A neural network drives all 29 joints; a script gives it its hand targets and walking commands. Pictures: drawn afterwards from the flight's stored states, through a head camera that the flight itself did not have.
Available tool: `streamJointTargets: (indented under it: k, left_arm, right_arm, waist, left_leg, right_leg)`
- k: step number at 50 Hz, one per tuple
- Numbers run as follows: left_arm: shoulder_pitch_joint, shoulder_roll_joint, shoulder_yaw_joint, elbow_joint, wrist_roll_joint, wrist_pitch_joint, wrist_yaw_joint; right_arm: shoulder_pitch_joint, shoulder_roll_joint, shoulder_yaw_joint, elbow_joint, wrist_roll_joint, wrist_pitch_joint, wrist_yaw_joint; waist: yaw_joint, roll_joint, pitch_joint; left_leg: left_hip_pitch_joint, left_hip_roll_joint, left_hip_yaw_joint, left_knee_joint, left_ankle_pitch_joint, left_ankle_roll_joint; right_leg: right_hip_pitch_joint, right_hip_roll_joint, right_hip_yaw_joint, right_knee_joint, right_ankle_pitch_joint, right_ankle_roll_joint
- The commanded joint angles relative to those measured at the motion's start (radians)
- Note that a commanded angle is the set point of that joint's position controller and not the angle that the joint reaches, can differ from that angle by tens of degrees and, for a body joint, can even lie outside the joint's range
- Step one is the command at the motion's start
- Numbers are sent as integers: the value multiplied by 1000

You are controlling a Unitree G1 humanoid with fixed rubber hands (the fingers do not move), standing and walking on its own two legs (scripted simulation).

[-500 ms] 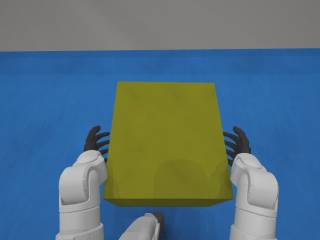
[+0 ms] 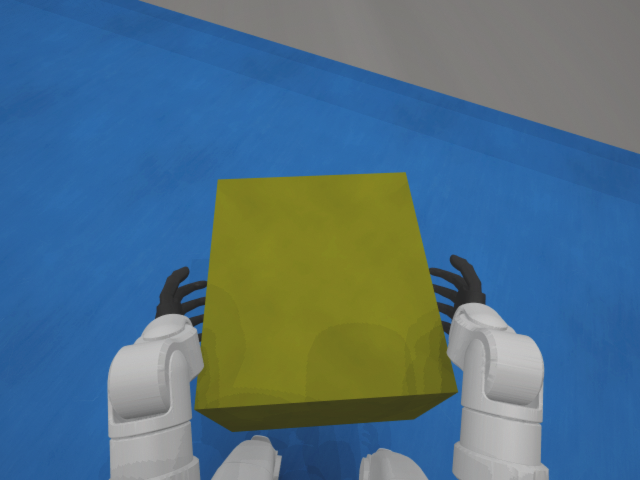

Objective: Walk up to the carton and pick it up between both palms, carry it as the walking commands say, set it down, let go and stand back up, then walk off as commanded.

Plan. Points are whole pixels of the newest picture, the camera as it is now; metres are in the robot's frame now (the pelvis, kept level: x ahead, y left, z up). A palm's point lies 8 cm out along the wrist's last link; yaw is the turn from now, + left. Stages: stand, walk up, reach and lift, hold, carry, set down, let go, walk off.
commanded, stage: carry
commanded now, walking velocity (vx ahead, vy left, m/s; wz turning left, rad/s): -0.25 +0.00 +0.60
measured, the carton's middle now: (318, 302) +0.34 +0.04 -0.03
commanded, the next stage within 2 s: none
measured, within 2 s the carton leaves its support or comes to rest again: neither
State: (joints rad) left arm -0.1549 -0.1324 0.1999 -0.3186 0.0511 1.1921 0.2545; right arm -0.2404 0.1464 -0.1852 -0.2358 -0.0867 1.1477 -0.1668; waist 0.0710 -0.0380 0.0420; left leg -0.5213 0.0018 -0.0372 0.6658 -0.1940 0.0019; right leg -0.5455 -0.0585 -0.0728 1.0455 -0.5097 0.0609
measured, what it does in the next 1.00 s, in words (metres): walks backwards, turning left: right foot, then left foot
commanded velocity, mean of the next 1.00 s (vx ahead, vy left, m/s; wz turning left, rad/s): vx -0.25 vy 0.00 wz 0.60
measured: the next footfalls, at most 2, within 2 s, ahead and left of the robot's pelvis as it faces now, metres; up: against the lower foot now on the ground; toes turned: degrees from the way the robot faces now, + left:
right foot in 0.12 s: -0.04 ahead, -0.10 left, +0.00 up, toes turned +1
left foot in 0.44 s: -0.22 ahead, +0.19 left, +0.00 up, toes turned +20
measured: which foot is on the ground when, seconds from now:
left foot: down 0.00-0.14, up 0.16-0.42, down 0.44-0.76, up 0.78-1.00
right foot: up 0.00-0.10, down 0.12-0.44, up 0.46-0.72, down 0.74-1.00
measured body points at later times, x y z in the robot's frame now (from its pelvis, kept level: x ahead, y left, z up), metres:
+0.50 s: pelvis -0.24 +0.04 -0.01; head -0.22 +0.05 +0.44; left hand +0.00 +0.28 +0.05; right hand +0.09 -0.05 +0.07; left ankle -0.25 +0.18 -0.72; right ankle -0.09 -0.09 -0.70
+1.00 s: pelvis -0.46 -0.02 +0.00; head -0.43 -0.03 +0.45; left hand -0.30 +0.27 +0.07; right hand -0.13 -0.02 +0.08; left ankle -0.56 +0.10 -0.68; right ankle -0.31 -0.10 -0.72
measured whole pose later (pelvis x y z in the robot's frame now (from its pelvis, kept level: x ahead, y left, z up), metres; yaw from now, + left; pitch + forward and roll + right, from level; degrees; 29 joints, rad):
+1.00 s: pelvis -0.46 -0.02 +0.00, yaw +36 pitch +2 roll +2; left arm -0.21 -0.14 0.18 -0.28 0.09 1.18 0.17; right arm -0.19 0.12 -0.18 -0.38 -0.07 1.20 -0.22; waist -0.07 0.02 -0.02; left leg -0.47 0.04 0.03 0.91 -0.43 -0.06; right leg -0.48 -0.20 -0.17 0.65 -0.20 0.03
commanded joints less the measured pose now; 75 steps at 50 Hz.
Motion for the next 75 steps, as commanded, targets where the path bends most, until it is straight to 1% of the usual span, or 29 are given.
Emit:
streamJointTargets:
  k: [1, 4, 5, 6, 7, 8, 10, 16, 19, 21, 22, 28, 35, 36, 37, 39, 41, 44, 48, 50, 52, 54, 59, 65, 66, 68, 69, 71, 75]
  left_arm:
    - [-736, -988, -911, -210, -513, -47, -473]
    - [-601, -969, -859, -118, -482, -26, -494]
    - [-599, -962, -849, -75, -468, -24, -495]
    - [-575, -958, -838, -77, -461, -27, -495]
    - [-556, -959, -826, -99, -452, -26, -497]
    - [-557, -953, -777, -71, -420, -20, -489]
    - [-520, -953, -740, -39, -403, -3, -495]
    - [-562, -880, -732, -112, -331, -26, -446]
    - [-496, -817, -684, -69, -261, -19, -426]
    - [-510, -851, -713, -64, -254, -13, -425]
    - [-498, -867, -714, -39, -265, -15, -427]
    - [-790, -997, -884, -159, -440, -52, -460]
    - [-687, -991, -875, -154, -506, -29, -499]
    - [-641, -969, -861, -123, -497, -22, -502]
    - [-616, -972, -857, -113, -488, -23, -503]
    - [-607, -960, -793, -121, -448, -24, -496]
    - [-599, -968, -774, -87, -439, -10, -504]
    - [-583, -912, -745, -102, -396, -21, -481]
    - [-509, -844, -699, -77, -302, -13, -454]
    - [-492, -817, -682, -50, -262, -1, -440]
    - [-513, -864, -708, -36, -272, -3, -441]
    - [-632, -928, -760, -82, -298, -13, -450]
    - [-789, -989, -869, -162, -447, -41, -465]
    - [-708, -953, -860, -158, -489, -28, -492]
    - [-661, -954, -856, -137, -484, -25, -499]
    - [-626, -946, -844, -127, -469, -29, -510]
    - [-604, -926, -795, -95, -445, -25, -510]
    - [-636, -950, -785, -95, -456, -14, -519]
    - [-687, -918, -790, -172, -460, -30, -508]
  right_arm:
    - [-398, 903, 685, -142, 336, -24, 359]
    - [-409, 889, 719, -178, 310, -23, 338]
    - [-445, 882, 727, -174, 307, -17, 341]
    - [-450, 883, 738, -189, 317, -7, 344]
    - [-510, 871, 768, -247, 343, -7, 346]
    - [-598, 901, 805, -285, 386, 2, 358]
    - [-593, 913, 831, -235, 419, 16, 367]
    - [-561, 858, 827, -157, 479, 46, 399]
    - [-505, 872, 818, -50, 499, 61, 417]
    - [-492, 888, 792, -22, 503, 64, 437]
    - [-473, 884, 789, -8, 517, 63, 436]
    - [-557, 911, 726, -138, 412, 11, 405]
    - [-443, 912, 717, -180, 331, -23, 340]
    - [-441, 906, 728, -188, 326, -15, 338]
    - [-444, 884, 726, -187, 325, -8, 334]
    - [-533, 925, 785, -246, 387, 5, 348]
    - [-599, 905, 836, -285, 411, 4, 347]
    - [-588, 902, 857, -280, 448, 11, 363]
    - [-536, 881, 823, -122, 468, 55, 392]
    - [-452, 890, 799, -7, 477, 72, 414]
    - [-472, 890, 805, -29, 502, 65, 426]
    - [-524, 928, 783, -37, 483, 54, 430]
    - [-557, 935, 719, -140, 426, 13, 405]
    - [-424, 918, 703, -130, 336, -16, 358]
    - [-441, 919, 716, -158, 329, -13, 352]
    - [-484, 908, 759, -189, 329, -6, 339]
    - [-519, 938, 786, -205, 355, 1, 344]
    - [-597, 954, 829, -240, 404, 3, 344]
    - [-613, 939, 859, -289, 433, -8, 342]
  waist:
    - [-92, 280, -555]
    - [-77, 246, -588]
    - [-67, 115, -550]
    - [-68, -260, -563]
    - [-57, -345, -448]
    - [-61, -354, -416]
    - [-61, -104, -370]
    - [-64, -242, -437]
    - [-79, -54, -449]
    - [-86, 325, -461]
    - [-77, 371, -428]
    - [-79, 306, -460]
    - [-69, 275, -549]
    - [-60, 42, -539]
    - [-61, -268, -543]
    - [-59, -254, -451]
    - [-67, -96, -413]
    - [-82, -187, -462]
    - [-71, -231, -474]
    - [-89, 37, -442]
    - [-83, 367, -406]
    - [-92, 251, -389]
    - [-81, 327, -460]
    - [-73, 346, -544]
    - [-58, 227, -543]
    - [-56, -373, -451]
    - [-52, -298, -413]
    - [-55, -108, -375]
    - [-68, -168, -479]
  left_leg:
    - [369, 207, -278, -304, 79, 63]
    - [241, 165, -242, -373, -4, -19]
    - [141, 76, -151, -288, -85, -84]
    - [50, -35, -37, 72, -232, -88]
    - [-86, -85, 77, 412, -348, -110]
    - [-102, 45, -51, 660, -349, -91]
    - [-80, 13, -11, 697, -202, -72]
    - [42, -25, 179, 141, -281, -90]
    - [210, 59, 73, -147, 145, -59]
    - [380, 299, -260, -225, 550, 52]
    - [362, 385, -361, -212, 771, 97]
    - [254, 202, -112, -182, 314, 51]
    - [204, 144, -205, -338, -91, -52]
    - [93, 56, -112, -154, -155, -88]
    - [-26, -81, 25, 266, -340, -100]
    - [-78, 38, -55, 710, -334, -80]
    - [-84, 22, -5, 658, -219, -71]
    - [-29, 35, 79, 370, -249, -66]
    - [125, 2, 160, -50, -124, -66]
    - [288, 137, -27, -220, 230, -26]
    - [361, 386, -395, -225, 726, 112]
    - [270, 332, -284, -199, 696, 135]
    - [287, 183, -149, -213, 247, 38]
    - [265, 171, -212, -401, -199, -30]
    - [192, 124, -136, -305, -220, -62]
    - [-135, -94, 78, 337, -324, -98]
    - [-138, 26, -67, 558, -278, -76]
    - [-9, 8, -48, 543, -111, -56]
    - [60, 1, 106, 240, -177, -43]
  right_leg:
    - [85, 46, 40, -143, 10, -13]
    - [392, 89, -11, -532, 38, -58]
    - [483, 7, 81, -733, 8, -91]
    - [436, -322, 418, -765, -17, -194]
    - [288, -510, 458, -762, 295, -321]
    - [211, -500, 317, -710, 536, -355]
    - [236, -325, 98, -625, 631, -219]
    - [426, -253, -49, -466, 912, -128]
    - [351, -231, -56, -362, 694, -65]
    - [53, -117, -79, -184, -4, 15]
    - [-50, -56, -56, 0, -158, 34]
    - [-21, -30, 27, 90, 65, -31]
    - [408, 79, -14, -570, 32, -73]
    - [471, -84, 188, -755, -37, -121]
    - [395, -431, 524, -747, 143, -253]
    - [193, -488, 351, -704, 530, -357]
    - [306, -306, 112, -594, 772, -221]
    - [401, -249, -75, -490, 858, -139]
    - [402, -277, -40, -446, 759, -108]
    - [247, -222, -61, -301, 547, -41]
    - [-93, -62, -48, 14, -163, 23]
    - [-101, -60, 38, 128, -134, -20]
    - [-11, -4, 6, 22, 69, -23]
    - [333, 91, -51, -485, -6, -65]
    - [446, 48, -17, -657, 8, -85]
    - [338, -471, 614, -853, -147, -275]
    - [229, -489, 513, -825, -39, -341]
    - [196, -284, 235, -756, 185, -197]
    - [370, -188, -2, -603, 534, -111]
